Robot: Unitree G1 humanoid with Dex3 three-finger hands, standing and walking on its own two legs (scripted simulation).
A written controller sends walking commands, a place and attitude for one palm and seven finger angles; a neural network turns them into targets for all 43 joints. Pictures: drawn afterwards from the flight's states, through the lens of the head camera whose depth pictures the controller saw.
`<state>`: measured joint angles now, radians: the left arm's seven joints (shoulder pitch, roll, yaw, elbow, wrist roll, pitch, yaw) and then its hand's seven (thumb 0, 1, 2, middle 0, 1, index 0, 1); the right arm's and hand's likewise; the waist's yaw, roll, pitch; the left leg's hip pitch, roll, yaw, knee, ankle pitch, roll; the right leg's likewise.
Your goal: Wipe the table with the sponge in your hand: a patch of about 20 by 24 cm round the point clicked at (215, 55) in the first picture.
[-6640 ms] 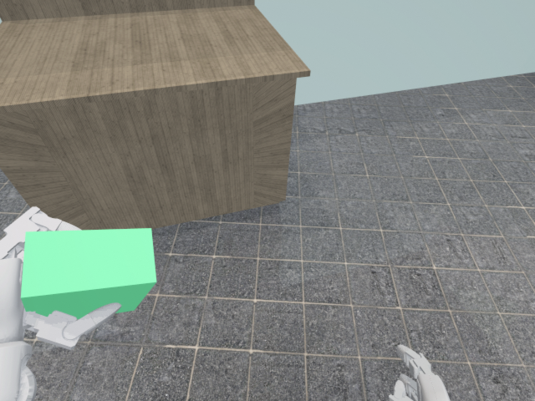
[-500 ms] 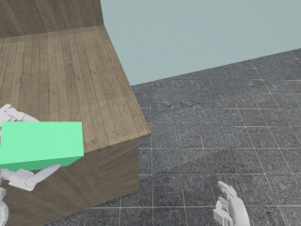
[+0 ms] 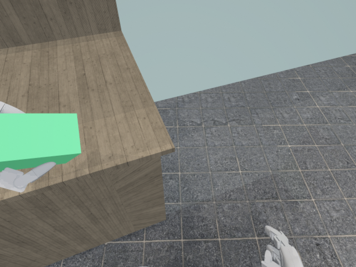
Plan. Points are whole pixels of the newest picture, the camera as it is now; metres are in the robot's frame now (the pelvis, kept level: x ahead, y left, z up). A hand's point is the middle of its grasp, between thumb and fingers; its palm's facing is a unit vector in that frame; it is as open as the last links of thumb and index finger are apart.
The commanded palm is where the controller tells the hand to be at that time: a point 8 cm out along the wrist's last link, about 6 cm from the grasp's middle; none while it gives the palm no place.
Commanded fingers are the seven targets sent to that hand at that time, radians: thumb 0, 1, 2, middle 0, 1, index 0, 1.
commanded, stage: come to a stop and stand still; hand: left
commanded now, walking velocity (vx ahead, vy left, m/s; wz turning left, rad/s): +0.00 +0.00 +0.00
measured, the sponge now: (44, 143) +0.26 +0.25 +0.19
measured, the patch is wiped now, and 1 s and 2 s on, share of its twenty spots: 0.00 0.00 0.00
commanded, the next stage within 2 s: look again from close up in 0.54 s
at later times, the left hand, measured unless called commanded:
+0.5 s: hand (32, 152) +0.26 +0.28 +0.17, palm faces +0.37 -0.84 -0.40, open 10.4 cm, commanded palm +0.20 +0.31 +0.18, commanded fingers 0.00 0.10 1.30 -1.20 -1.60 -1.20 -1.60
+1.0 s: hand (25, 160) +0.24 +0.28 +0.16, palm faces +0.36 -0.86 -0.37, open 10.4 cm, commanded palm +0.19 +0.32 +0.18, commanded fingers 0.00 0.10 1.30 -1.20 -1.60 -1.20 -1.60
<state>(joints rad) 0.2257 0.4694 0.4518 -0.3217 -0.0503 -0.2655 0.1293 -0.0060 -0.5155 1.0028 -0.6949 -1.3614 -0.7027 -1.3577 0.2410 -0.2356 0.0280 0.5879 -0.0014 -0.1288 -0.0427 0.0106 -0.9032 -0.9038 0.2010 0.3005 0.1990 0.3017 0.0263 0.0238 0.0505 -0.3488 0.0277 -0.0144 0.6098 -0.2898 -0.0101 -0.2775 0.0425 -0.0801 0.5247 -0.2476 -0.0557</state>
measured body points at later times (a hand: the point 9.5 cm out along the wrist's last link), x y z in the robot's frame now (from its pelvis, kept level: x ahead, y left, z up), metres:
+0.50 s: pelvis +0.03 +0.03 +0.01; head +0.07 +0.05 +0.46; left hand +0.23 +0.32 +0.19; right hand +0.23 -0.18 -0.06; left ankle +0.04 +0.12 -0.73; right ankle +0.02 -0.09 -0.73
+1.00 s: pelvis +0.02 +0.04 +0.01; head +0.04 +0.06 +0.46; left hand +0.22 +0.33 +0.18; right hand +0.20 -0.19 -0.06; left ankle +0.04 +0.12 -0.73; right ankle +0.02 -0.09 -0.73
